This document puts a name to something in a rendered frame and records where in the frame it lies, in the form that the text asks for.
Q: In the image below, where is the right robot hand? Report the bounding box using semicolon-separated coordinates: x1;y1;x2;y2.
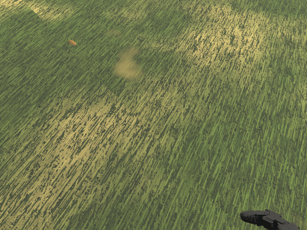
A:
240;209;300;230

